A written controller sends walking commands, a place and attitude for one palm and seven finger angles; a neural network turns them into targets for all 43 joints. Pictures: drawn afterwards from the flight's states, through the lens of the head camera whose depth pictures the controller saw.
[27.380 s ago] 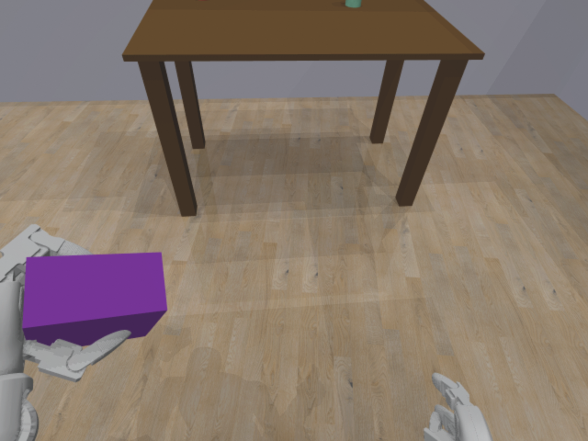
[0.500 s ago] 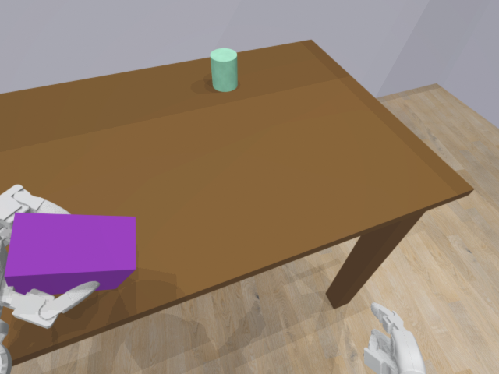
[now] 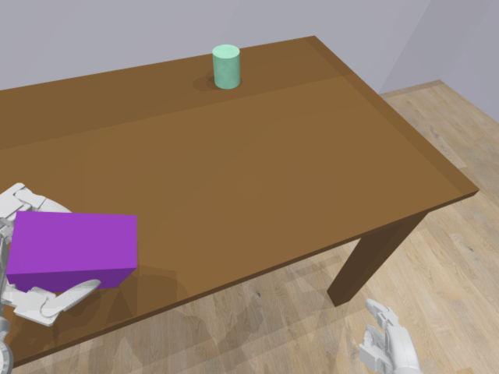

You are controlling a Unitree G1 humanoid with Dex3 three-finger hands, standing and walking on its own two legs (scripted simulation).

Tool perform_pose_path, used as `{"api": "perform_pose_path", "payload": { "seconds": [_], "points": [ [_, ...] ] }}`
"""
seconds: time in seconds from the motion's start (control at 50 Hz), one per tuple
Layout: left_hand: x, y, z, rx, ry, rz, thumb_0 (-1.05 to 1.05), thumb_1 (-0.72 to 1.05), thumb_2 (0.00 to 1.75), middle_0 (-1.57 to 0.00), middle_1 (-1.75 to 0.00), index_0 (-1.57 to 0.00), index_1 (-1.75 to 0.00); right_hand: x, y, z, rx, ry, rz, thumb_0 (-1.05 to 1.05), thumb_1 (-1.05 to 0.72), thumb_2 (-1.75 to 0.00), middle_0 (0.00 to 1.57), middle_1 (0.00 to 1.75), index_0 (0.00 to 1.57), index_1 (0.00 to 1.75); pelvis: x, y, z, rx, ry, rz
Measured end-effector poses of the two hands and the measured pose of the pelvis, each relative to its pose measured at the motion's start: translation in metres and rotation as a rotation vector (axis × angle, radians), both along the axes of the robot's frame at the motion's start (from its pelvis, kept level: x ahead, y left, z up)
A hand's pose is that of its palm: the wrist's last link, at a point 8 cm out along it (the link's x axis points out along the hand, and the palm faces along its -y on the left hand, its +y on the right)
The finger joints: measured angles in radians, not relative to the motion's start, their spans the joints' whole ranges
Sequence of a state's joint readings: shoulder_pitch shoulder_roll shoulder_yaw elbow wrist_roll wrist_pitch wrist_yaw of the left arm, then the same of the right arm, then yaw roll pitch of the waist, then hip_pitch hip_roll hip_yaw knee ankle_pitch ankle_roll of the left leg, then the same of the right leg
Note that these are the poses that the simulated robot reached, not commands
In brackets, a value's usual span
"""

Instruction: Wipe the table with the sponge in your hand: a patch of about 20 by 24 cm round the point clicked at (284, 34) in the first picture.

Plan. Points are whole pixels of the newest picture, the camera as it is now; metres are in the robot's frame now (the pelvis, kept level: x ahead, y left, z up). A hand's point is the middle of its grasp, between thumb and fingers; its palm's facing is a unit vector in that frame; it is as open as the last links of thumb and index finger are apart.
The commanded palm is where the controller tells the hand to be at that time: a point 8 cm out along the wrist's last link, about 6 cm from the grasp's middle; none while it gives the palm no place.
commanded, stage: shuffle to correct the standing spot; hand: left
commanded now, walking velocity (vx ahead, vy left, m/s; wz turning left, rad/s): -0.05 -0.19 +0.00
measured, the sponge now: (92, 255) +0.23 +0.21 +0.13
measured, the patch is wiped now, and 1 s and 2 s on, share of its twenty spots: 0.00 0.00 0.00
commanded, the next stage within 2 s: come to a stop and stand still in 0.12 s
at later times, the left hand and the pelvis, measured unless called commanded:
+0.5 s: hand (37, 258) +0.22 +0.26 +0.15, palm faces +0.31 -0.86 -0.41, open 10.3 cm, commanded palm +0.15 +0.30 +0.18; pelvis -0.02 +0.02 +0.00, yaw -2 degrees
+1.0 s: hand out of the picture +0.22 +0.33 +0.15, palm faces +0.37 -0.86 -0.35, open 10.3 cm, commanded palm +0.16 +0.37 +0.18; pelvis -0.01 +0.09 +0.00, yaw -1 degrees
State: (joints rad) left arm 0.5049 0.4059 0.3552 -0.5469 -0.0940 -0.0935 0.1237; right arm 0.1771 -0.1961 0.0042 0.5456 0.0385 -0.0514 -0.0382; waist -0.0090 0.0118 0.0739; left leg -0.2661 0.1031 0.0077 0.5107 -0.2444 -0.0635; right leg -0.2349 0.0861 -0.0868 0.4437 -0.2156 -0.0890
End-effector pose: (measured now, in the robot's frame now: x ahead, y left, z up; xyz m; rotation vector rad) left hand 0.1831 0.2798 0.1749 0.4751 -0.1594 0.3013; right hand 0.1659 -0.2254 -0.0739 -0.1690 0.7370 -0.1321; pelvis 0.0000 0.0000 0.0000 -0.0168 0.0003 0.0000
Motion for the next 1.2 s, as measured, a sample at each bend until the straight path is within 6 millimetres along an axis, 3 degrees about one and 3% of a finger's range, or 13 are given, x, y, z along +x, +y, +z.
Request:
{"api": "perform_pose_path", "payload": {
  "seconds": [0.26,0.34,0.4,0.48,0.56,0.66,0.76,0.88,1.02,1.2],
  "points": [
    [0.002,-0.002,0.001,0.007,0.0,0.003,-0.02,-0.52,1.04,-0.68,-1.35,-0.72,-1.33,0.003,-0.008,-0.001,-0.01,0.003,-0.012,0.01,-0.9,-0.9,0.2,0.3,0.2,0.3,0.003,-0.002,-0.001,-0.001,-0.003,0.004],
    [0.016,0.03,0.024,0.161,-0.103,0.003,-0.02,-0.52,1.04,-0.68,-1.34,-0.72,-1.33,-0.006,-0.009,0.001,-0.053,0.007,0.048,0.01,-0.9,-0.9,0.2,0.3,0.2,0.3,-0.004,-0.006,0.001,0.014,0.002,-0.003],
    [0.015,0.042,0.018,0.106,-0.115,0.055,-0.02,-0.52,1.04,-0.68,-1.35,-0.72,-1.33,-0.013,-0.011,0.004,-0.052,-0.035,0.05,0.01,-0.9,-0.9,0.2,0.3,0.21,0.3,-0.01,0.003,-0.001,0.017,0.0,-0.02],
    [0.002,0.024,-0.003,0.022,-0.064,-0.01,-0.02,-0.52,1.04,-0.68,-1.35,-0.72,-1.33,-0.024,-0.009,0.007,-0.061,-0.065,0.01,0.01,-0.9,-0.9,0.2,0.3,0.21,0.3,-0.017,0.018,-0.002,0.015,-0.013,-0.028],
    [-0.012,0.021,-0.018,-0.027,-0.026,-0.081,-0.02,-0.52,1.04,-0.68,-1.34,-0.72,-1.33,-0.037,0.006,0.011,-0.091,-0.049,-0.014,0.01,-0.9,-0.9,0.2,0.3,0.2,0.3,-0.02,0.033,-0.001,0.005,-0.021,-0.036],
    [-0.015,0.055,-0.014,-0.01,-0.078,-0.035,-0.02,-0.52,1.04,-0.69,-1.34,-0.72,-1.32,-0.043,0.038,0.014,-0.096,-0.033,0.007,0.01,-0.9,-0.9,0.2,0.3,0.2,0.3,-0.021,0.051,0.001,0.003,-0.032,-0.032],
    [-0.012,0.085,-0.002,-0.003,-0.166,0.041,-0.02,-0.52,1.04,-0.69,-1.34,-0.72,-1.32,-0.035,0.072,0.013,-0.052,-0.053,0.06,0.01,-0.9,-0.9,0.2,0.3,0.2,0.3,-0.02,0.066,0.0,0.003,-0.04,-0.023],
    [-0.008,0.09,-0.004,-0.038,-0.175,0.018,-0.01,-0.52,1.04,-0.69,-1.34,-0.72,-1.32,-0.019,0.103,0.016,-0.015,-0.082,0.105,0.01,-0.9,-0.9,0.2,0.3,0.21,0.3,-0.013,0.081,0.001,-0.006,-0.04,-0.021],
    [-0.001,0.097,-0.01,-0.031,-0.135,-0.007,-0.01,-0.52,1.04,-0.69,-1.34,-0.72,-1.32,-0.003,0.112,0.023,-0.028,-0.098,0.11,0.01,-0.9,-0.9,0.2,0.3,0.21,0.3,-0.009,0.09,0.002,-0.01,-0.038,-0.019],
    [-0.002,0.102,-0.004,-0.011,-0.145,-0.004,-0.01,-0.52,1.04,-0.69,-1.34,-0.72,-1.32,0.001,0.102,0.025,-0.061,-0.079,0.093,0.01,-0.9,-0.9,0.2,0.3,0.21,0.3,-0.006,0.092,0.003,-0.009,-0.037,-0.014]
  ]
}}
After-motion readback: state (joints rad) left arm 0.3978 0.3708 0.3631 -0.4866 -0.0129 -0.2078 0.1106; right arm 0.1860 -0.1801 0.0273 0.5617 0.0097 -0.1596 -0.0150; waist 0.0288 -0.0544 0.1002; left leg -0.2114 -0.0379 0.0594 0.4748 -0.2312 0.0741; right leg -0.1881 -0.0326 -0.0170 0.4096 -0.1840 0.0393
